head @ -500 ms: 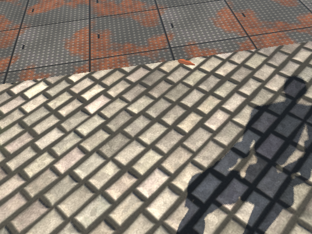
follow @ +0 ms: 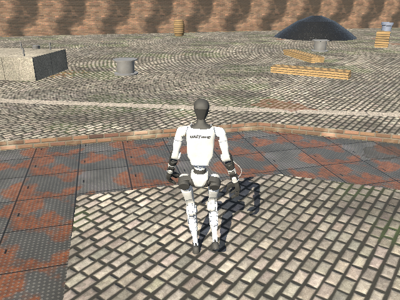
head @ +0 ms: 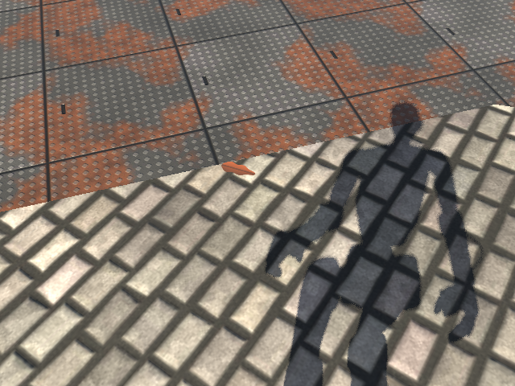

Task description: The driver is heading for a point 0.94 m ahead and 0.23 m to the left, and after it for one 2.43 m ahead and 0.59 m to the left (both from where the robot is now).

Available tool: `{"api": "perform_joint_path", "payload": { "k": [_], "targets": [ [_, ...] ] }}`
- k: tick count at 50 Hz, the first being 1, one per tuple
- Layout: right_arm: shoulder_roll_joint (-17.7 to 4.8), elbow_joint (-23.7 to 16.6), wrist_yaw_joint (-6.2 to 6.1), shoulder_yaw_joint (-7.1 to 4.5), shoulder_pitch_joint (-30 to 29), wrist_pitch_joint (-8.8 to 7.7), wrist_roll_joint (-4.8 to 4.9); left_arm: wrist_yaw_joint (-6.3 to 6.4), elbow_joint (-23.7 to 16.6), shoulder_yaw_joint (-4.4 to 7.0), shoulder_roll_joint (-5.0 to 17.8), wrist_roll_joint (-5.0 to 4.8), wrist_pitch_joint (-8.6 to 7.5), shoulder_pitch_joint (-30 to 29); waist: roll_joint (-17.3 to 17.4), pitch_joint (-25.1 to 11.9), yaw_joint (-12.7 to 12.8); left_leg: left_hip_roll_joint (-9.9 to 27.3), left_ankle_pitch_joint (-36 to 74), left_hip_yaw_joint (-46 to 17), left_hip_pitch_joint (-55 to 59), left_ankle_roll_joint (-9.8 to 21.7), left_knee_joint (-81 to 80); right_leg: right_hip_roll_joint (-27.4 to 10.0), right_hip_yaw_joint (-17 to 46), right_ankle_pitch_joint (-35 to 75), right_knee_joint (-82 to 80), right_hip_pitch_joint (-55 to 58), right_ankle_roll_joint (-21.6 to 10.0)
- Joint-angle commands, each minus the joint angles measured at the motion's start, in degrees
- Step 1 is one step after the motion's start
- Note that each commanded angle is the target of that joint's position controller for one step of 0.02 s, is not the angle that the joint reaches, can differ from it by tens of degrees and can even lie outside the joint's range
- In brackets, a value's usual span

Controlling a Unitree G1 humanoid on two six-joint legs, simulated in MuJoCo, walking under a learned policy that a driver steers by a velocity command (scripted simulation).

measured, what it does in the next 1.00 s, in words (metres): walks ahead, turning left: right foot, then left foot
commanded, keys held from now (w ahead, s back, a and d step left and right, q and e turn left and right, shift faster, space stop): w+q+shift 0.70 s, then w+shift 0.04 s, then w+e+shift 0.26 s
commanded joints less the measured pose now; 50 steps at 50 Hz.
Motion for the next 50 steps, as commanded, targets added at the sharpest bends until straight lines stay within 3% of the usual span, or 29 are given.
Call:
{"api": "perform_joint_path", "payload": {
  "k": [1, 4, 7, 9, 11, 13, 14, 15, 16, 17, 18, 19, 22, 24, 27, 31, 33, 35, 36, 37, 38, 39, 40, 41, 42, 43, 45, 47, 50],
  "targets": [
    [-3.9, -3.1, -0.31, -0.09, 0.4, -2.5, 0.81, -0.25, -6.4, -0.15, 4.1, 1.32, 1.03, -0.1, -1.1, 2.3, 4.8, 17.0, -8.1, -29.9, 0.7, 10.2, -19.0, -5.4, 1.6, -1.4, -5.3, -12.9, 2.9],
    [-5.0, -4.4, -0.35, -0.38, 2.8, -3.16, 0.96, -0.94, -11.9, -1.34, 4.2, 0.0, 1.22, -12.5, -0.6, 6.6, 2.0, 13.8, 0.5, -25.0, -7.1, 8.7, -23.0, -5.4, -2.7, 9.1, -22.4, -10.0, 5.5],
    [-6.6, -4.5, -0.13, -1.13, 6.5, -2.95, 1.63, -1.64, -14.0, -2.32, 2.3, -1.1, 1.1, -18.2, 2.7, 4.1, -1.7, 11.4, 17.3, -22.4, -4.7, 4.5, -20.5, -1.8, -5.1, 21.4, -35.3, -1.7, 5.4],
    [-7.0, -4.2, -0.13, -1.35, 9.1, -2.63, 1.83, -1.12, -15.1, -2.15, 3.4, -1.49, 1.12, -20.3, 3.6, 2.2, -3.5, 12.2, 27.4, -23.0, 3.8, 3.4, -17.0, -0.1, -5.4, 21.6, -39.5, -2.2, 4.9],
    [-7.4, -4.4, -0.84, -1.51, 8.7, -2.15, 1.71, -0.48, -15.9, -1.86, 4.3, -1.67, 0.9, -19.9, 4.7, 0.3, -2.9, 12.6, 34.0, -23.6, 9.4, 1.8, -11.6, 1.2, -4.4, 18.9, -45.9, 1.9, 4.2],
    [-10.5, -4.9, -1.03, -2.16, 7.2, -2.28, 1.3, 0.81, -13.6, 0.11, 8.8, -2.01, 0.46, -10.2, 5.6, -7.3, 2.2, 12.7, 45.9, -23.8, 12.1, -0.4, 2.7, 3.1, -3.6, 11.8, -48.0, 15.3, 2.8],
    [-12.1, -6.0, -0.69, -2.64, 3.6, -2.55, 1.33, 1.76, -11.3, 1.32, 11.4, -2.04, 0.11, 0.3, 5.6, -12.5, 8.3, 10.9, 41.1, -23.4, 6.7, -1.1, 14.5, -0.1, -1.3, 9.7, -47.9, 28.0, 1.8],
    [-8.0, -8.0, -0.42, -1.69, 1.4, -3.21, 1.24, 3.24, -9.4, 3.13, 16.0, -0.76, 0.17, 13.2, 1.5, -20.6, 13.2, 8.9, 25.1, -20.1, -1.7, -0.8, 30.5, -10.4, 7.1, -6.8, -45.7, 42.2, 0.2],
    [1.0, -11.0, -0.89, 0.62, 6.6, -3.21, 4.48, 3.18, -9.2, 3.82, 18.5, 1.32, 0.25, 14.1, -16.8, -30.1, 8.3, 3.0, -17.9, -13.1, -20.1, -2.7, 49.3, -29.7, 37.3, -14.3, -51.6, 58.6, -6.1],
    [-3.9, -11.2, -1.63, 0.73, 5.9, -1.93, 3.55, 2.29, -8.8, 4.74, 16.9, 0.46, 1.0, 10.6, -14.9, -28.4, 7.5, 8.5, -13.5, -9.6, -27.8, -1.8, 55.4, -29.0, 45.0, -26.1, -56.2, 53.3, -8.5],
    [-5.9, -10.4, -1.4, 0.15, -0.7, -1.1, 1.82, 1.97, -9.5, 3.33, 9.8, -0.07, 1.16, 6.4, -6.3, -17.9, 8.3, 11.2, -7.8, -8.4, -29.6, -1.9, 53.4, -24.1, 34.4, -25.6, -57.7, 44.1, -6.6],
    [-5.3, -11.1, -0.58, 0.05, -4.1, -0.65, 0.93, 1.66, -8.1, 2.6, 7.1, -0.24, 1.11, 5.3, -1.2, -10.5, 7.6, 12.7, -5.7, -7.7, -28.8, -2.3, 50.5, -21.7, 25.4, -14.6, -58.9, 35.4, -5.3],
    [-1.0, -14.1, 1.64, 0.86, -8.7, 1.58, -1.11, 1.2, -2.7, 2.03, 5.0, -1.11, 0.0, 9.3, -2.8, -2.7, 4.6, 16.4, -5.7, -6.9, -27.9, -2.8, 48.0, -17.4, 9.8, 2.7, -61.4, 24.4, -2.4],
    [0.2, -16.6, 2.5, 1.46, -11.5, 2.71, -1.04, 0.47, -1.0, 1.9, 4.0, -2.55, -0.58, 9.4, -3.6, -1.6, 2.9, 17.5, -3.4, -6.0, -30.7, -2.9, 47.9, -16.6, 2.9, 7.9, -63.8, 22.9, -1.2],
    [-0.9, -20.8, 3.36, 2.15, -16.6, 2.92, -0.96, 0.33, -0.5, 2.02, 5.7, -2.45, -1.46, 6.5, -4.8, 1.9, 0.3, 18.0, 6.3, -4.2, -29.7, -3.1, 40.7, -15.0, -8.0, 17.8, -66.4, 17.7, 0.2],
    [-1.9, -22.9, 4.69, 2.97, -24.5, 2.81, -0.79, 0.94, 1.3, 2.6, 10.0, -2.25, -1.51, 9.9, -0.8, 6.8, 1.8, 14.0, 13.2, 5.6, -20.4, -0.4, 21.7, -11.3, -18.9, 32.9, -68.5, 18.0, 2.3],
    [-3.3, -22.3, 4.47, 2.66, -23.3, 2.48, -0.79, 1.65, 1.5, 3.19, 13.4, -2.16, -0.68, 12.7, -2.6, 4.0, 0.6, 9.5, 10.6, 9.2, -14.2, 1.6, 18.2, -12.3, -20.4, 57.7, -61.9, 24.4, 2.8],
    [-6.2, -19.8, 3.49, 1.48, -13.1, 2.18, -0.55, 2.62, 0.7, 4.15, 17.3, -1.7, 1.39, 12.3, -5.3, -2.9, -5.7, 5.7, 4.0, 9.4, -3.0, 3.6, 17.4, -14.9, -19.9, 74.8, -45.5, 27.7, 2.8],
    [-8.2, -16.4, 2.69, 0.29, -1.7, 1.99, -0.76, 2.81, -0.4, 4.38, 18.2, -1.54, 2.3, 10.2, -5.8, -7.9, -10.8, 4.6, 1.7, 6.5, 10.3, 5.2, 15.4, -16.1, -18.4, 74.6, -31.9, 23.1, 1.6],
    [-10.7, -12.5, 1.36, -1.43, 7.7, 2.1, -0.83, 2.5, -0.8, 4.31, 17.5, -1.03, 2.8, 9.6, -2.6, -12.0, -14.0, 5.0, -1.2, 1.0, 25.8, 6.5, 10.9, -13.8, -17.8, 56.6, -13.7, 12.8, 1.8],
    [-15.1, -12.3, 0.12, -2.48, 2.3, 2.57, -0.53, 1.46, -2.8, 2.34, 8.8, -0.59, 2.6, 12.0, 13.1, -9.1, -5.9, 16.4, 1.4, -15.5, 32.1, 7.0, 8.9, -3.5, -17.1, -10.2, 8.1, -4.4, 2.6],
    [-19.0, -15.9, -0.26, -2.83, 0.2, 2.96, -1.34, 1.53, -8.1, 1.61, 8.9, -3.06, 2.0, 16.3, 15.0, -22.4, -2.2, 29.2, -3.0, -45.5, 45.0, 16.0, -3.4, -0.3, -4.5, -14.2, 19.7, -18.7, 3.6],
    [-15.5, -15.8, -1.24, -2.83, 1.9, 2.99, -1.04, 1.75, -8.3, 1.84, 12.2, -3.15, 1.02, 8.7, 4.5, -18.1, -5.6, 29.2, -8.7, -45.7, 39.4, 14.4, -10.8, -2.5, -1.5, -6.8, 18.8, -23.1, 3.4],
    [-13.0, -14.1, -1.89, -2.08, 0.3, 2.21, -1.12, 1.85, -7.5, 1.52, 11.3, -3.6, 0.85, 8.2, 0.6, -8.6, -2.6, 28.7, -7.5, -38.9, 29.4, 12.4, -11.7, -4.9, -2.1, -4.7, 15.6, -23.0, 2.7],
    [-10.4, -13.2, -1.8, -1.26, -1.0, 0.87, -1.2, 1.64, -6.3, 1.12, 10.0, -2.81, 1.25, 7.7, -4.7, -5.0, -0.2, 26.8, -4.4, -33.3, 19.6, 10.4, -12.2, -7.1, -1.1, -3.9, 10.8, -18.8, 2.3],
    [-8.4, -13.1, -1.83, -0.45, -2.9, -0.38, -1.41, 1.09, -4.7, 0.77, 8.6, -2.32, 2.39, 10.0, -6.2, -3.3, 2.5, 25.1, -2.3, -27.4, 11.7, 8.5, -13.5, -8.3, 0.3, -3.2, 7.2, -13.3, 2.0],
    [-5.6, -11.1, -1.47, 0.66, -2.0, -2.55, -0.53, -0.22, -3.3, 0.7, 6.7, -2.09, 5.0, 12.0, -1.9, -0.3, 5.2, 22.8, 0.5, -19.7, 2.7, 5.4, -16.3, -9.0, 2.6, -3.0, 0.5, -8.3, 2.2],
    [-4.7, -9.7, -0.76, 0.8, -1.1, -3.82, -0.16, -0.92, -3.6, 1.02, 6.3, -3.08, 5.91, 6.8, -1.0, 4.4, 4.0, 18.5, 7.3, -10.5, 2.1, 0.3, -19.2, -8.1, 2.0, 3.7, -6.6, -12.2, 1.2],
    [-4.6, -9.1, -0.18, 1.15, -0.3, -4.66, 0.74, -1.78, -6.3, 0.43, 4.8, -3.61, 5.18, -2.8, 0.5, 6.9, 2.0, 14.4, 23.6, 0.9, 2.4, -4.0, -21.0, -5.4, -3.3, 17.9, -24.1, -11.4, -0.8]
  ]
}}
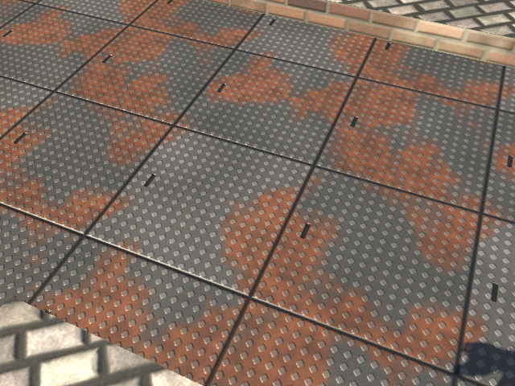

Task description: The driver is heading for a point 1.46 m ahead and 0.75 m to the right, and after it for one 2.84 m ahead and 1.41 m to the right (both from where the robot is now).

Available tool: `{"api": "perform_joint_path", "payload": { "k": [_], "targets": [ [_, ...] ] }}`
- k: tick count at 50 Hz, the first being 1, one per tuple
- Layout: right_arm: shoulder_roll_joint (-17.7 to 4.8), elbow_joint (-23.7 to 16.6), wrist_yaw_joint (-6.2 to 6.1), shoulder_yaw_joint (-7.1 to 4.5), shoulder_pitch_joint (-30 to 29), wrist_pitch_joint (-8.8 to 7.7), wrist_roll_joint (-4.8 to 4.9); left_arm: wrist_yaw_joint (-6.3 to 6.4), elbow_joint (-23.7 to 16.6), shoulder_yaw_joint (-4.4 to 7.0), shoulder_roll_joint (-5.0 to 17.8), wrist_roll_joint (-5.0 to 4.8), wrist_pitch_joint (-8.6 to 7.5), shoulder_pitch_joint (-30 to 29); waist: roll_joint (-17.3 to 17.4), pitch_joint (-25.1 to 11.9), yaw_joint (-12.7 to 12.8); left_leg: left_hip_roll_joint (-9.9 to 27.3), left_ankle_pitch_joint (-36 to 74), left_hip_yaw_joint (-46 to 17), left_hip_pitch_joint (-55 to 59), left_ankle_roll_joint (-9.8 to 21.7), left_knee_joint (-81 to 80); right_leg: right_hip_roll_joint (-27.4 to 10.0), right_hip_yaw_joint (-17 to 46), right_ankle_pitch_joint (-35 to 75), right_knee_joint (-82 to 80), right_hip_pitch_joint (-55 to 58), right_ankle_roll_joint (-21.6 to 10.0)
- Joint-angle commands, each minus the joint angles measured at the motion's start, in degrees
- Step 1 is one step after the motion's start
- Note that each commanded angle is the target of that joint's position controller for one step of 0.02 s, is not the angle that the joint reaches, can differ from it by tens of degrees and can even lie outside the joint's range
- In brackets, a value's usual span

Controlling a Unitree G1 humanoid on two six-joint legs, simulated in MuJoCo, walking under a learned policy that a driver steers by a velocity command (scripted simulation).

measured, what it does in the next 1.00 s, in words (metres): goes down, turning right: right foot, then left foot 0.15 m lower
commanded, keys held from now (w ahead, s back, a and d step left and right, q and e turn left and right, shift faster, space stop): w+e+shift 1.00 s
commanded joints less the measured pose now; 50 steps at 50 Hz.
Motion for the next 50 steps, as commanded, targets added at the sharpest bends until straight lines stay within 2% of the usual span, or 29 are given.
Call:
{"api": "perform_joint_path", "payload": {
  "k": [1, 3, 5, 7, 8, 9, 10, 11, 12, 13, 14, 18, 21, 24, 26, 29, 30, 31, 32, 33, 34, 35, 37, 38, 40, 46, 48, 49, 50],
  "targets": [
    [-5.2, -3.9, 0.03, -0.64, -3.4, -2.59, 1.23, -1.53, -3.6, 0.73, 3.3, -0.39, -0.8, -6.0, 0.0, 6.6, 0.6, 12.4, 36.3, -0.3, -13.5, -4.6, -12.7, 2.7, -6.3, 15.4, -16.1, 8.8, -2.1],
    [-7.2, -3.5, -0.38, -0.72, -2.8, -3.44, 1.16, -2.64, -2.2, 0.94, 2.9, -0.1, -1.07, -4.2, 1.5, 2.1, 1.3, 13.4, 48.3, 3.3, -12.7, -6.0, -11.8, 6.5, -11.8, 23.6, -15.1, 19.2, -3.7],
    [-9.7, -4.6, -1.79, -1.15, -8.6, -3.64, 0.92, -2.19, 1.9, 2.97, 7.2, -0.16, -0.47, 8.3, 7.1, -4.5, 8.3, 15.3, 74.2, 7.0, -8.3, -9.2, 1.5, 9.7, -12.5, 20.1, -8.5, 29.2, -6.5],
    [-12.8, -7.5, -3.32, -1.9, -20.6, -2.73, 0.86, -0.75, 8.3, 6.22, 14.4, 0.94, 1.24, 31.3, 8.9, -9.9, 22.3, 18.3, 89.1, 5.0, -22.3, -10.4, 29.5, 11.8, -10.7, 4.9, -3.6, 54.3, -9.6],
    [-16.2, -9.0, -3.89, -3.31, -32.4, -1.48, 2.25, 0.25, 10.6, 9.12, 18.9, -1.02, 2.19, 44.2, -1.5, -13.4, 35.6, 9.5, 67.2, 6.7, -33.6, -11.7, 67.8, 8.7, -6.2, 7.4, -13.9, 67.7, -15.0],
    [-1.8, -10.0, -2.61, 0.52, -27.1, -1.14, -0.54, 0.21, 9.8, 6.57, 15.2, -2.01, 1.15, 32.8, -17.6, 1.7, 20.9, 1.4, -11.9, 3.7, -48.4, -10.0, 87.4, 7.0, 0.7, 12.2, -23.3, 54.8, -16.6],
    [2.6, -12.7, -2.95, 2.58, -16.6, -1.25, -1.2, 0.26, 5.3, 4.91, 13.0, -1.43, 0.08, 20.3, -15.0, 0.0, 7.4, 5.1, -14.1, -6.6, -56.4, -9.5, 90.1, 0.2, 17.4, 25.1, -21.9, 52.7, -20.6],
    [-1.1, -14.1, -2.07, 2.71, -11.3, -2.07, -2.42, 0.78, 2.2, 4.24, 9.8, -0.63, -0.23, 18.1, -1.3, -6.4, 3.3, 7.7, -8.1, -13.4, -52.1, -8.8, 79.8, -5.3, 32.3, 12.3, -32.9, 47.8, -22.4],
    [-3.2, -16.1, -1.59, 2.54, -11.7, -1.79, -3.1, 1.97, 0.6, 5.15, 12.5, 0.15, -0.36, 12.9, 1.6, -3.5, -0.9, 10.5, -4.9, -15.9, -48.9, -8.6, 67.7, -8.6, 41.3, -11.1, -43.9, 35.4, -21.9],
    [-6.8, -14.7, -1.69, 1.67, -14.1, -0.28, -3.66, 2.02, -1.1, 5.33, 13.5, 0.93, -0.73, 7.6, 7.1, 3.6, -2.6, 13.3, -5.6, -15.0, -44.9, -10.1, 59.0, -7.5, 39.2, -19.1, -47.6, 22.7, -20.6],
    [-7.7, -15.2, -1.72, 1.49, -16.9, 1.34, -3.52, 1.9, -1.8, 5.28, 13.8, 1.34, -1.64, 4.6, 6.3, 7.8, -3.1, 15.1, -3.5, -14.5, -40.7, -11.5, 50.2, -5.1, 36.5, -15.3, -46.4, 13.5, -20.3],
    [-4.8, -12.8, 0.82, 2.03, -17.4, 3.1, -2.15, 0.78, 0.8, 5.69, 13.6, 0.1, -3.1, 11.6, 3.2, -0.2, 0.7, 15.2, 21.3, -7.9, -21.5, -9.6, 40.3, 2.5, 18.9, -0.3, -42.3, 10.3, -16.6],
    [-5.8, -18.3, 1.36, 1.53, -34.2, 1.27, -2.89, 2.25, 4.3, 5.59, 11.5, -0.27, -3.2, 21.0, 3.4, 3.9, 9.2, 14.5, 32.9, -11.6, -43.2, -8.4, 23.6, 5.6, 23.5, -13.3, -34.4, 29.5, -14.4],
    [-1.5, -18.1, 2.81, 2.36, -33.4, 0.67, -1.45, 2.31, 3.4, 5.63, 11.5, -0.02, -2.17, 17.7, -2.2, 0.4, 9.7, 10.0, 37.8, -9.0, -24.9, -8.4, 14.5, 8.0, 20.0, -12.1, -30.4, 23.9, -10.8],
    [-2.7, -16.6, 2.11, 1.67, -29.4, 0.52, -0.2, 2.93, 3.4, 5.85, 11.8, 1.01, -1.92, 15.6, -5.4, 0.4, 7.7, 9.8, 37.3, -9.7, -15.3, -9.4, 9.3, 9.1, 19.2, -13.4, -24.8, 23.3, -7.5],
    [-6.6, -8.9, -0.25, -1.17, -6.2, -0.84, -0.41, 4.17, 3.3, 5.94, 12.4, 0.54, -0.72, 10.7, -0.9, -6.0, -4.7, 14.8, 50.3, -11.8, 2.7, -9.9, -6.8, 13.6, 15.4, -5.6, 6.1, 29.0, -5.8],
    [-10.3, -4.7, -0.96, -3.02, 4.3, -0.46, -0.26, 4.11, 1.8, 6.23, 11.7, -0.06, -0.25, 7.9, 1.9, -8.8, -8.9, 18.5, 47.9, -14.9, 15.8, -9.3, -4.9, 14.9, 12.5, -16.2, 22.6, 19.5, -4.9],
    [-11.2, -2.6, -0.42, -3.18, 8.3, -0.01, -1.97, 3.94, 0.7, 5.0, 6.8, -0.69, -0.25, 6.4, 3.3, -7.4, -8.5, 21.5, 46.1, -15.2, 23.3, -10.8, 5.8, 16.0, 11.5, -34.0, 38.1, 6.1, -5.0],
    [-9.9, -3.3, 0.51, -1.96, 7.1, -0.52, -3.67, 4.3, -1.7, 3.17, 1.9, -2.74, -0.65, 16.9, 14.7, -13.1, 0.4, 29.7, 74.7, -17.5, 36.4, -13.8, 25.8, 10.9, 7.9, -37.4, 44.0, -9.0, -4.8],
    [-9.2, -3.7, 0.8, -2.96, 7.0, -0.37, -3.57, 5.25, -0.3, 2.67, 2.7, -2.43, -0.55, 18.4, 18.8, -19.4, -1.4, 35.0, 61.5, -26.0, 41.2, -8.4, 25.3, 8.0, 3.3, -32.6, 50.0, -19.8, -4.6],
    [-13.0, -4.1, -0.17, -4.63, 5.0, -0.51, -2.49, 4.67, -1.5, 2.13, 3.0, 0.64, -0.53, 14.1, 23.1, -20.4, -2.5, 38.3, 16.0, -38.6, 31.0, -1.3, 11.3, 6.1, 0.3, -24.5, 51.8, -22.8, -4.7],
    [-7.3, -4.7, -0.33, -3.16, 0.7, -0.07, -2.2, 3.4, -1.7, 3.01, 6.3, 2.56, 0.11, 5.5, 11.6, -10.7, -3.1, 33.3, -7.2, -38.2, 15.5, -2.1, 0.5, 3.8, -1.1, -18.7, 48.9, -19.9, -4.9],
    [-2.9, -0.3, -0.26, -1.12, 0.5, -2.33, -1.62, 0.54, -6.3, 3.37, 7.6, 2.94, 0.38, -7.3, 6.9, 4.0, -2.2, 33.4, 18.4, -30.6, 0.5, -3.9, 2.2, 0.0, 2.9, -10.9, 35.5, -19.9, -4.2],
    [-0.8, 1.6, -0.56, -0.3, -0.8, -2.71, -0.46, -1.15, -8.5, 2.38, 4.5, 2.03, 0.87, -10.0, 5.1, 7.4, 1.5, 29.2, 17.3, -21.0, -10.7, -5.9, -3.3, -0.4, 3.5, -7.6, 22.3, -11.8, -2.9],
    [-2.1, 1.2, -1.08, -0.48, -7.3, -3.08, -0.1, -2.44, -8.8, 1.64, 3.3, 1.8, 1.37, -8.7, 11.3, 7.1, 5.2, 25.2, 22.6, -11.1, -18.2, -7.4, -8.0, 0.3, 0.9, 2.4, 10.3, -0.9, -1.8],
    [-6.1, 3.2, -2.5, -0.97, 1.9, -0.77, -0.16, -2.82, -9.1, 0.11, 3.4, 1.01, 1.22, -15.7, 6.8, 2.9, 3.2, 20.5, 71.9, 7.4, -2.4, -11.9, -0.7, 10.0, -16.5, 1.0, -13.6, 13.4, -7.4],
    [-10.7, 2.0, -3.7, -1.86, 0.7, 0.6, -0.78, -2.48, -5.5, 1.64, 7.3, 1.46, 1.31, -2.2, 7.6, -4.9, 11.1, 23.8, 81.7, 6.7, -3.5, -11.4, 19.3, 13.0, -14.7, -2.5, -15.7, 30.3, -10.1],
    [-12.3, 0.1, -3.52, -2.2, -3.5, 1.11, -1.04, -1.55, -1.2, 3.43, 10.5, 1.45, 1.17, 11.7, 6.3, -10.4, 17.4, 24.4, 73.7, 5.4, -12.2, -10.9, 37.1, 12.4, -9.6, -2.4, -19.7, 46.9, -13.1],
    [-10.2, -0.4, -2.32, -2.19, -4.9, 1.74, -1.67, -0.18, 1.2, 5.22, 12.8, -0.07, 1.08, 13.6, -1.6, -10.4, 16.8, 15.5, 20.0, 6.2, -25.4, -9.7, 59.7, 9.9, -4.3, -3.3, -25.3, 58.0, -15.6]
  ]
}}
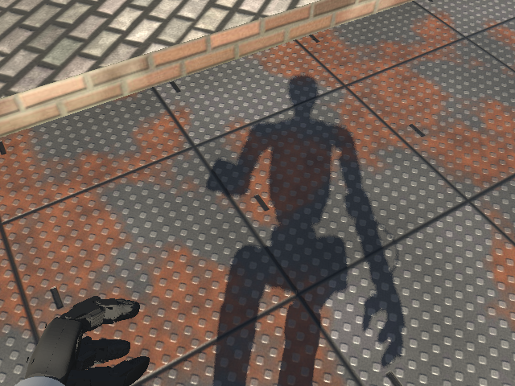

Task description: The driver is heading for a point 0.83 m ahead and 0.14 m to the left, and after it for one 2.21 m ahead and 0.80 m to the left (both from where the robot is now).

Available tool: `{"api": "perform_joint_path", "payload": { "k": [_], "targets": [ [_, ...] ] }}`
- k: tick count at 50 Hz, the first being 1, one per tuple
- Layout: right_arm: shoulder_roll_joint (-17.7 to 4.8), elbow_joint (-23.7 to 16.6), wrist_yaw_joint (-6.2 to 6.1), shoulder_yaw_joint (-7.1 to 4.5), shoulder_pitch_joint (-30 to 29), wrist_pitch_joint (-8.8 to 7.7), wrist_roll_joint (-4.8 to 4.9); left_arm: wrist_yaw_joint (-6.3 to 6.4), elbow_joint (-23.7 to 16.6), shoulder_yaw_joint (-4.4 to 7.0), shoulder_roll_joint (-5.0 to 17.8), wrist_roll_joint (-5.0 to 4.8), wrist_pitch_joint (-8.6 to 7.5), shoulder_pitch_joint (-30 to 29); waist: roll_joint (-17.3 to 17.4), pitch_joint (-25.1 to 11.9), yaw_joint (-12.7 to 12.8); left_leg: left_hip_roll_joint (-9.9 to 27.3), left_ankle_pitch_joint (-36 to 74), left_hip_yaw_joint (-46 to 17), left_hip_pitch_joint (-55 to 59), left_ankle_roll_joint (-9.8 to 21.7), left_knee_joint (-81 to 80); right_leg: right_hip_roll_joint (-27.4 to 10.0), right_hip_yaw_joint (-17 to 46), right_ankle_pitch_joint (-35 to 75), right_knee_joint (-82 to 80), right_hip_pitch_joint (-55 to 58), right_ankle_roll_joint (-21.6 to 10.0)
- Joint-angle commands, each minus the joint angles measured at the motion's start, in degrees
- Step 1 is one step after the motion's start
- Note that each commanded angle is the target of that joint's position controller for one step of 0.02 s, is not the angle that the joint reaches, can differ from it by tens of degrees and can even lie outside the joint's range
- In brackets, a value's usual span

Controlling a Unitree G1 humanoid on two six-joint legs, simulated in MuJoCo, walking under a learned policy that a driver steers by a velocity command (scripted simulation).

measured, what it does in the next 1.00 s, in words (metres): walks ahead, turning left: left foot, then right foot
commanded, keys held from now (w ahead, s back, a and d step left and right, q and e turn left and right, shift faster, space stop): w+e+shift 0.06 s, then w+shift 0.02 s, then w+q+shift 0.58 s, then q+shift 0.34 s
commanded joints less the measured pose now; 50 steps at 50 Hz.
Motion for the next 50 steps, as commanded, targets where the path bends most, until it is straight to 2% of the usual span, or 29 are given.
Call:
{"api": "perform_joint_path", "payload": {
  "k": [1, 2, 3, 4, 7, 11, 14, 17, 19, 20, 21, 22, 23, 24, 26, 29, 33, 34, 37, 39, 40, 41, 42, 43, 44, 45, 46, 47, 50],
  "targets": [
    [-6.8, -12.2, 0.63, -0.97, -11.7, -0.38, -1.96, 2.79, 6.8, 5.79, 14.6, -1.45, 1.04, 26.3, -8.1, -11.0, 11.7, 0.0, -9.2, -5.9, -48.1, 2.6, 55.3, -9.7, 25.0, 8.8, 0.2, 51.3, -7.8],
    [-8.8, -18.9, 1.23, -0.82, -12.4, -1.86, -0.31, 3.28, 4.3, 6.11, 16.9, 0.07, 1.56, 28.4, -7.2, -21.2, 11.1, -0.8, -8.0, -17.9, -59.6, 1.9, 57.2, -17.7, 47.2, -4.2, -13.5, 61.4, -16.3],
    [-11.0, -19.6, 1.42, -0.77, -17.4, -2.95, -0.29, 3.96, 4.7, 6.2, 14.2, 0.21, 1.64, 27.8, 1.2, -12.7, 11.6, 1.2, -2.8, -19.8, -62.7, 2.1, 49.4, -18.8, 51.9, -15.1, -24.5, 52.9, -13.6],
    [-11.4, -18.6, 1.49, -0.86, -16.9, -2.76, -0.11, 4.5, 5.2, 5.37, 10.9, 0.35, 1.1, 24.6, 4.7, -3.1, 7.6, 3.2, -0.1, -18.8, -60.2, 2.1, 42.9, -17.6, 47.0, -13.8, -27.6, 41.6, -11.0],
    [-8.2, -15.0, 2.02, 0.09, -10.9, 1.05, -2.39, 5.13, 5.6, 2.85, 5.2, -0.5, -2.61, 19.3, 8.1, 2.0, -1.0, 7.7, 0.5, -17.9, -44.7, 0.5, 30.6, -11.4, 31.3, 2.9, -29.2, 18.9, -6.6],
    [-5.4, -18.6, 3.6, 0.98, -22.8, 1.18, 0.21, 3.27, 8.6, 3.38, 6.4, -1.09, -5.69, 22.5, 4.5, 5.3, 2.2, 7.9, 19.0, -13.5, -40.7, 3.4, 10.0, -4.7, 15.8, 20.8, -33.5, 14.8, -1.0],
    [-4.2, -19.6, 4.67, 1.19, -28.9, 0.7, 2.12, 3.0, 10.6, 3.12, 6.5, -2.11, -7.2, 26.9, 4.0, 4.8, 5.7, 4.6, 34.7, -10.7, -34.6, 7.9, -3.5, -6.8, 11.3, 26.7, -40.0, 20.7, 2.8],
    [-6.3, -18.9, 4.87, 0.35, -29.0, 0.48, 1.85, 4.14, 11.8, 3.43, 8.9, -0.7, -7.14, 28.3, 1.9, 2.0, 5.1, -1.8, 31.5, -8.5, -34.1, 10.3, -8.3, -9.7, 6.6, 51.4, -36.2, 35.5, 6.3],
    [-9.1, -16.9, 4.45, -0.78, -22.8, 1.04, 1.42, 5.59, 11.5, 3.81, 10.6, 1.12, -5.84, 27.1, -2.5, -3.8, 0.8, -6.7, 23.0, -6.7, -28.9, 11.7, -7.2, -12.3, 4.5, 72.4, -24.3, 42.1, 8.8],
    [-11.1, -14.2, 4.15, -1.73, -13.5, 1.46, 1.44, 6.23, 10.9, 4.12, 11.4, 2.13, -4.8, 24.9, -3.9, -8.1, -3.9, -8.7, 18.6, -6.7, -21.2, 12.7, -5.8, -13.3, 3.6, 78.1, -12.6, 41.8, 9.5],
    [-13.0, -10.2, 3.69, -2.89, -1.1, 1.87, 1.35, 6.57, 9.7, 4.41, 12.2, 2.58, -3.73, 21.1, -3.1, -11.9, -10.4, -8.6, 15.0, -8.2, -10.7, 14.3, -7.9, -12.6, 2.4, 75.9, 4.9, 37.3, 9.9],
    [-16.1, -8.1, 2.84, -4.52, 8.1, 2.49, 0.97, 6.37, 8.7, 4.11, 11.1, 2.12, -3.88, 17.8, 1.8, -13.4, -15.4, -4.5, 7.5, -15.3, 1.0, 17.6, -8.2, -7.1, 1.2, 53.8, 30.6, 24.0, 9.8],
    [-20.3, -8.0, 2.7, -5.62, 1.4, 3.09, 0.32, 4.47, 5.5, 2.1, 2.0, -0.48, -5.38, 23.6, 27.1, -15.1, -3.1, 9.7, 0.4, -49.7, 18.4, 28.4, -15.1, 5.0, 6.5, -14.7, 54.8, -9.0, 14.8],
    [-17.8, -11.4, 3.31, -5.42, -4.6, 2.94, 1.0, 4.43, 3.1, 0.98, 4.5, 0.42, -6.76, 21.0, 14.0, -18.2, -3.9, 12.4, -3.5, -63.3, 17.2, 30.0, -25.0, 2.4, 15.6, -13.3, 55.0, -15.0, 12.4],
    [-11.9, -10.3, 2.96, -4.11, -6.9, 2.49, 1.06, 3.85, 1.7, 0.32, 5.3, 0.83, -7.82, 16.3, -1.2, -5.8, 0.3, 10.6, -3.0, -53.9, -0.5, 25.0, -29.4, -4.5, 16.3, -7.1, 42.1, -12.6, 11.1],
    [-11.1, -9.9, 2.27, -3.11, -8.9, 0.87, 1.35, 3.41, -0.2, -0.82, 3.4, 3.21, -4.4, 15.7, -0.4, 1.2, 5.5, 3.2, 4.4, -43.1, -18.4, 22.3, -31.7, -7.9, 14.3, -9.8, 31.4, -6.7, 13.6],
    [-12.8, -11.0, 2.55, -3.74, -8.7, -0.52, 1.95, 2.46, -5.9, -2.12, 2.7, 1.68, -3.48, 3.6, 3.5, 5.4, 2.9, -2.0, 15.2, -36.6, -29.8, 20.7, -36.6, -8.4, 9.2, 3.4, 8.9, -1.0, 16.4],
    [-12.9, -10.8, 2.55, -3.95, -8.1, -0.42, 2.24, 2.27, -6.6, -2.44, 1.8, 1.29, -3.73, 1.4, 4.0, 5.8, 1.7, -3.2, 26.0, -34.9, -29.3, 18.9, -34.7, -7.1, 8.1, 8.8, 2.9, 1.2, 16.5],
    [-13.9, -9.1, 2.5, -4.72, -3.1, 0.63, 2.97, 2.87, -7.0, -2.59, 1.0, 0.73, -4.45, -0.2, 5.5, 0.6, -2.1, -4.6, 50.7, -33.2, -20.7, 13.1, -25.3, -1.2, 6.1, 16.8, -6.6, 7.0, 15.1],
    [-14.2, -9.2, 1.67, -5.01, -2.8, 1.18, 2.71, 3.96, -6.8, -1.96, 2.7, 0.81, -4.93, 2.2, 7.4, -3.0, -1.2, -5.6, 54.9, -35.4, -16.3, 9.6, -17.7, 1.5, 8.3, 15.6, -12.7, 13.5, 14.1],
    [-9.2, -10.2, 0.36, -3.83, -3.9, 1.25, 6.13, 4.83, -9.3, 0.92, 6.1, -2.73, -7.0, 0.0, 7.0, -6.5, 0.9, -5.2, 44.7, -41.6, -17.1, 7.1, -12.6, 1.2, 14.9, 17.1, -18.2, 21.2, 14.4],
    [-12.2, -11.8, 0.02, -4.15, -9.7, 1.35, 5.48, 5.53, -7.4, 2.28, 8.9, -3.58, -7.57, 8.1, 7.3, -11.0, 7.5, -6.1, 43.6, -40.0, -17.1, 5.6, -4.6, -0.8, 13.9, 23.3, -20.4, 29.2, 14.4],
    [-10.4, -14.7, -0.07, -3.67, -13.5, 1.55, 3.77, 5.92, -3.7, 2.86, 10.0, -2.17, -7.37, 22.1, 8.3, -20.7, 12.8, -7.9, 29.5, -36.7, -22.2, 3.2, 11.6, -9.6, 18.8, 27.4, -13.5, 45.1, 11.4],
    [-2.4, -17.0, -0.23, -1.18, -10.8, 2.04, 0.27, 6.03, -2.1, 2.69, 11.6, -0.73, -6.7, 29.5, -5.0, -27.1, 11.3, -12.9, -20.6, -29.6, -35.3, 1.7, 29.1, -23.7, 29.6, 62.2, -3.1, 58.7, 10.1],
    [-5.8, -17.2, 0.34, -1.38, 3.7, 1.87, 2.79, 4.92, -3.3, 2.35, 10.5, 1.47, -5.53, 28.2, -17.3, -37.6, 4.8, -11.1, -23.7, -31.9, -41.8, -0.1, 44.8, -36.4, 47.0, 67.0, -4.2, 65.4, -0.6],
    [-10.3, -17.9, 0.53, -1.85, 2.4, 2.77, 4.52, 5.1, -4.1, 3.79, 11.0, 0.1, -4.35, 20.6, -16.1, -36.0, 3.9, -4.4, -13.7, -28.0, -46.2, -1.2, 50.3, -35.6, 50.5, 35.6, -11.0, 60.0, -4.5],
    [-14.7, -15.5, -0.22, -4.0, -6.7, 3.6, 1.14, 6.13, -5.3, 2.04, 2.8, 0.56, -3.92, 17.3, 1.3, -25.7, 6.5, -4.4, -5.6, -19.6, -45.0, 1.4, 42.5, -29.6, 37.2, 34.1, -12.8, 44.8, -1.8],
    [-13.4, -17.1, 0.57, -4.12, -12.2, 4.16, 0.3, 6.12, -3.4, 0.69, 0.6, 0.94, -3.6, 17.6, 3.1, -16.9, 5.8, -3.7, -4.1, -19.2, -45.1, 1.2, 38.8, -24.9, 29.2, 35.8, -15.1, 37.2, 0.9],
    [-7.2, -19.7, 3.35, -3.05, -15.0, 6.95, 0.08, 6.03, 0.6, 1.72, 3.2, -0.45, -3.92, 19.3, -3.1, -8.0, 3.1, -0.8, -2.4, -18.8, -41.6, 1.8, 31.3, -21.4, 17.8, 38.1, -20.2, 23.6, 3.2]
  ]
}}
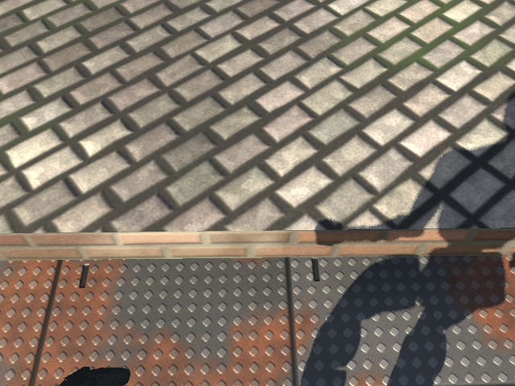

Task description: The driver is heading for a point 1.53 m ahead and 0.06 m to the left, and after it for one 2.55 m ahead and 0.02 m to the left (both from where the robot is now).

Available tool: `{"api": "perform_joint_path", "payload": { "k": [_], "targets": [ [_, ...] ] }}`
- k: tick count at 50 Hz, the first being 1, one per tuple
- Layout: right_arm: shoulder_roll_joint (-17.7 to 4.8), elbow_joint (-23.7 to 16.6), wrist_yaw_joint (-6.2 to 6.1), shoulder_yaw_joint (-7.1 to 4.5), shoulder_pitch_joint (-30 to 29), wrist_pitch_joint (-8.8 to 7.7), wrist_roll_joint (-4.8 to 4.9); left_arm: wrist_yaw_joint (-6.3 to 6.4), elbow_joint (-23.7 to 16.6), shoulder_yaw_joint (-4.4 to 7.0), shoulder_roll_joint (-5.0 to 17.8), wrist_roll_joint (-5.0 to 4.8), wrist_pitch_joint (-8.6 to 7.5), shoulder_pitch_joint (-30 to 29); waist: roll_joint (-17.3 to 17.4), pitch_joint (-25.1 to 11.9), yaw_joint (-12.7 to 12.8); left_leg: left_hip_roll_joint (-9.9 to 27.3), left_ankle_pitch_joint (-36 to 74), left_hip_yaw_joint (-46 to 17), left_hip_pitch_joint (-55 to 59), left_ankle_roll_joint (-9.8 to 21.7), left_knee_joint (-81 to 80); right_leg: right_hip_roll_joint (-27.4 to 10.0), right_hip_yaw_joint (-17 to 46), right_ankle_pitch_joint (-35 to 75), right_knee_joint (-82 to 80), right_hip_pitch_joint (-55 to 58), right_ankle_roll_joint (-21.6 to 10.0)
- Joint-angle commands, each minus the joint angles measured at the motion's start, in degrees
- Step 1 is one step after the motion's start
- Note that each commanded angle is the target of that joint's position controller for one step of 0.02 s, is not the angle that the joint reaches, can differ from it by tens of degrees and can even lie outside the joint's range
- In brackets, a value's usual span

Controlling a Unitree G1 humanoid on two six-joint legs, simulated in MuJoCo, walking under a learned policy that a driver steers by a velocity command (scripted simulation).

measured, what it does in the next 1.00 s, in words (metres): walks ahead: left foot, then right foot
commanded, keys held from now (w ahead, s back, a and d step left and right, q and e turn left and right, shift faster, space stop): q+shift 0.26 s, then shift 0.06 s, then e+shift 0.68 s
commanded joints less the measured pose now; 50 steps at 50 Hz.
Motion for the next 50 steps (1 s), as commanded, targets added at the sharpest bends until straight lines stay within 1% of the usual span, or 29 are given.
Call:
{"api": "perform_joint_path", "payload": {
  "k": [1, 3, 6, 10, 12, 13, 14, 15, 16, 17, 18, 20, 21, 23, 24, 26, 27, 31, 34, 35, 36, 37, 38, 39, 40, 41, 42, 45, 50],
  "targets": [
    [0.7, -5.1, 1.82, 0.03, 3.6, 1.81, -0.39, -0.1, 0.3, 2.45, 6.9, -0.5, -0.53, 7.6, -9.8, -10.8, 0.5, 4.4, 3.8, 0.0, -6.4, 0.3, -5.4, -16.5, 9.5, 35.7, -9.3, 15.4, -10.8],
    [0.4, -6.7, 2.37, 0.16, 1.8, 2.37, -0.77, -0.27, 0.3, 2.94, 7.9, -0.24, -0.51, 5.2, -10.6, -11.2, -1.0, 5.8, 8.2, 0.3, -4.7, 1.0, -11.1, -17.7, 6.1, 33.2, -10.9, 13.1, -10.7],
    [0.2, -7.7, 3.05, 0.56, -0.5, 2.71, -0.55, -0.58, 0.0, 3.29, 8.5, -0.29, -0.07, 1.3, -10.9, -10.6, -2.6, 6.2, 19.2, 3.2, 6.0, 2.6, -24.0, -15.7, -2.8, 21.3, -11.3, 5.9, -7.3],
    [-1.9, -9.6, 3.51, 0.05, -6.9, 2.95, 0.0, -1.46, 0.5, 4.79, 11.5, -0.84, 1.26, 5.1, -10.6, -7.8, 0.8, 4.1, 16.2, 7.5, 9.8, 3.9, -34.6, -17.4, -6.5, 12.8, -6.8, 8.6, -4.5],
    [-2.6, -9.8, 3.48, -0.45, -6.2, 2.06, -0.38, -1.61, 1.0, 5.45, 12.5, -1.44, 2.65, 7.8, -8.4, -7.7, 1.2, 2.5, 14.1, 8.5, 12.9, 5.4, -41.3, -17.2, -8.6, 11.1, 1.1, 11.4, -2.7],
    [-3.5, -7.9, 2.67, -0.98, -1.5, 1.11, -1.19, -1.85, 1.7, 5.54, 12.1, -1.43, 3.44, 10.8, -3.1, -9.7, -0.2, 1.3, 16.3, 6.1, 19.1, 6.7, -45.8, -15.0, -10.4, 7.6, 11.5, 9.8, -0.9],
    [-10.1, -7.7, 1.34, -2.34, 1.7, 0.17, -1.53, -2.17, 0.5, 5.18, 10.4, -0.7, 4.24, 15.0, 12.5, -9.7, 0.2, 13.6, 36.4, -12.9, 26.8, 10.4, -52.3, -9.3, -12.8, -17.0, 28.4, -2.1, 2.4],
    [-16.0, -9.5, 1.16, -3.96, 2.8, 0.27, -0.01, -1.53, -2.9, 4.26, 8.7, 0.09, 5.74, 14.1, 17.0, -14.4, -0.4, 25.4, 50.2, -32.4, 30.8, 21.1, -54.8, 0.0, -4.8, -35.5, 40.2, -14.3, 4.6],
    [-13.7, -9.2, 0.97, -3.91, 5.1, 0.37, 1.09, -1.08, -2.4, 4.3, 10.1, 0.58, 6.51, 11.0, 8.2, -17.0, -3.0, 24.1, 49.8, -28.0, 30.9, 22.2, -54.9, -2.2, 1.7, -32.1, 43.9, -14.0, 4.3],
    [-10.7, -8.7, 0.31, -2.61, 2.2, 0.59, 0.6, -0.81, -2.1, 3.99, 9.0, -0.68, 6.57, 9.4, 7.1, -14.2, -1.4, 22.0, 48.4, -21.1, 27.3, 20.9, -54.6, -2.7, 2.4, -26.5, 43.4, -13.0, 3.5],
    [-6.6, -8.5, -0.24, -1.19, -1.6, 0.72, 0.32, -0.54, -0.8, 3.68, 8.3, -1.05, 6.33, 9.1, 5.0, -11.6, 0.8, 18.1, 45.7, -15.4, 23.1, 17.8, -54.9, -3.8, 3.0, -21.7, 39.5, -10.4, 2.9],
    [-1.4, -8.4, -0.98, 1.03, -7.0, 0.33, 0.4, -0.6, 2.3, 3.67, 8.7, -0.32, 6.9, 12.9, 6.3, -12.1, 3.8, 14.3, 47.8, -8.2, 17.9, 14.9, -55.4, -2.7, 1.3, -18.2, 35.9, -2.1, 2.0],
    [-0.2, -10.0, -1.01, 1.19, -12.6, -0.8, 0.93, 0.2, 1.9, 4.94, 10.6, -2.59, 6.12, 8.8, 4.2, -13.8, 3.9, 16.1, 44.1, -8.6, 15.6, 15.3, -53.9, -3.6, 3.5, -18.7, 35.1, -1.5, 3.2],
    [2.0, -7.8, -1.26, 2.13, -11.7, -1.95, -0.18, 0.4, 3.1, 3.17, 5.6, -2.53, 5.59, 9.6, 2.7, -14.9, 3.6, 14.8, 36.0, -5.3, 14.9, 14.3, -54.4, -4.4, 4.1, -16.9, 23.9, 3.6, 3.6],
    [0.3, -6.8, -1.52, 1.5, -10.2, -1.94, -0.44, 0.27, 2.6, 2.82, 5.0, -2.5, 5.42, 8.1, 3.7, -13.4, 2.0, 15.3, 31.2, -5.6, 14.6, 14.8, -55.3, -3.9, 3.5, -16.0, 20.7, 4.1, 3.5],
    [-4.2, -5.5, -2.34, -0.03, -8.4, -1.22, -0.38, -0.01, 1.4, 3.6, 7.8, -2.83, 5.51, 6.3, 5.4, -10.8, 0.6, 17.7, 26.0, -7.6, 14.5, 16.7, -56.7, -2.2, 1.5, -16.3, 20.7, 2.5, 3.0],
    [-4.9, -5.3, -2.65, -0.34, -8.3, -0.9, -0.22, -0.18, 1.1, 3.91, 8.6, -3.0, 5.64, 6.3, 5.1, -10.0, 0.5, 18.8, 24.3, -8.4, 14.8, 17.2, -57.2, -2.2, 1.3, -16.8, 20.9, 1.5, 2.7],
    [-3.7, -4.7, -3.15, -0.5, -9.8, -0.58, 0.75, -1.0, 0.9, 3.98, 6.9, -2.85, 6.25, 7.0, 4.2, -9.1, 1.6, 20.8, 28.6, -6.8, 16.9, 16.0, -55.6, -2.4, 0.0, -17.8, 18.1, 1.3, 1.0],
    [-3.1, -4.2, -3.52, -1.04, -11.9, -0.1, 2.17, -1.86, 2.1, 4.61, 6.8, -2.53, 6.4, 10.9, 3.0, -10.0, 4.5, 18.3, 27.8, -0.4, 16.0, 10.9, -48.7, 0.0, -2.2, -9.2, 4.4, 8.1, -2.1],
    [-1.8, -3.2, -3.51, -1.16, -9.6, 0.07, 2.45, -1.73, 2.0, 5.42, 9.1, -2.0, 6.36, 11.9, -2.4, -8.5, 4.3, 14.7, 19.4, 3.9, 11.4, 6.1, -40.9, -1.9, 4.0, -0.8, -3.1, 11.4, -5.1],
    [0.9, -5.1, -3.31, -0.79, -9.2, -0.01, 0.53, -0.69, 0.4, 7.35, 16.8, -1.69, 6.03, 11.7, -19.1, -6.3, 1.6, 5.2, 2.1, 10.8, -3.6, -0.8, -24.2, -16.1, 27.0, 18.5, -7.5, 16.7, -12.5],
    [0.2, -8.2, -3.43, -0.62, -18.8, -0.71, -0.2, -0.96, -0.7, 7.37, 17.6, 0.16, 4.96, 13.1, -19.9, -6.6, 7.0, -1.7, -11.1, 2.2, -12.1, -1.8, -12.7, -20.4, 37.4, 22.1, -12.4, 16.7, -20.9],
    [-0.3, -8.0, -3.23, -1.0, -18.6, -1.08, 0.51, -1.13, -0.9, 7.25, 16.5, 0.79, 3.76, 11.8, -13.7, -7.4, 5.5, 0.0, -8.1, -2.4, -14.1, -1.1, -7.5, -18.2, 33.7, 19.3, -11.7, 18.4, -19.5],
    [-0.7, -6.8, -3.24, -1.24, -16.5, -1.11, 0.88, -0.88, -1.5, 7.39, 15.5, -0.57, 3.13, 8.4, -9.7, -7.5, 3.2, 1.1, -2.6, -3.5, -14.8, -0.8, -7.3, -14.7, 28.9, 19.0, -9.8, 19.5, -15.9],
    [-0.9, -5.8, -3.55, -1.45, -15.3, -1.06, 0.54, -0.48, -2.3, 7.17, 14.1, -2.07, 3.31, 5.8, -6.9, -8.4, 2.3, 1.8, 1.1, -3.6, -14.8, -1.2, -8.4, -12.7, 25.9, 19.5, -8.4, 20.0, -13.3],
    [-1.3, -5.7, -3.68, -1.61, -14.9, -1.07, 0.11, 0.06, -3.0, 6.88, 13.2, -2.99, 3.71, 4.2, -6.5, -9.7, 1.8, 1.9, 3.8, -3.7, -13.2, -1.7, -9.3, -11.5, 24.4, 20.5, -7.8, 19.7, -12.2],
    [-0.3, -5.7, -3.4, -1.43, -14.9, -1.24, 0.19, 0.48, -3.4, 6.68, 12.5, -3.17, 4.24, 4.4, -6.6, -11.1, 1.7, 0.9, 5.8, -3.3, -11.3, -2.3, -9.2, -10.1, 23.8, 21.7, -7.3, 19.2, -11.9],
    [1.0, -5.6, -2.9, -0.9, -15.1, -1.78, 1.06, 1.27, -3.9, 7.02, 12.6, -2.96, 5.19, 6.5, -7.3, -12.3, 2.6, -0.8, 8.8, -3.9, -10.9, -3.0, -16.8, -8.2, 24.7, 19.6, -6.9, 21.6, -11.5],
    [0.3, -4.9, -2.12, -0.91, -15.8, -2.84, 1.48, 1.68, -5.8, 8.03, 14.3, -2.98, 6.41, 5.4, -10.5, -11.5, 3.2, -2.4, 10.2, -5.1, -5.0, -3.4, -30.7, -6.1, 29.8, 9.6, -6.7, 18.4, -10.6]
  ]
}}
Velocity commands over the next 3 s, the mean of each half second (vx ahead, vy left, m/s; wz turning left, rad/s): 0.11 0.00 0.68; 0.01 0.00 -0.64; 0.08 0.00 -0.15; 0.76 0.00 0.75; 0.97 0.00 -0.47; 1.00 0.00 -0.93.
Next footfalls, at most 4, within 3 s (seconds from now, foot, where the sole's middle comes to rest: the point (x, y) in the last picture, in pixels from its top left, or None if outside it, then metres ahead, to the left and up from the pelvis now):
0.28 left None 0.18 0.13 -0.76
0.70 right None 0.17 -0.11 -0.76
1.18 left None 0.23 0.09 -0.76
1.46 right None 0.14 -0.13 -0.76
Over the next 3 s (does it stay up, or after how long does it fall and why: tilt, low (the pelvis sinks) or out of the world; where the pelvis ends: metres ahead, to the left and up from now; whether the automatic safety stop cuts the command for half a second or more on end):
stays up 1.34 0.27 0.15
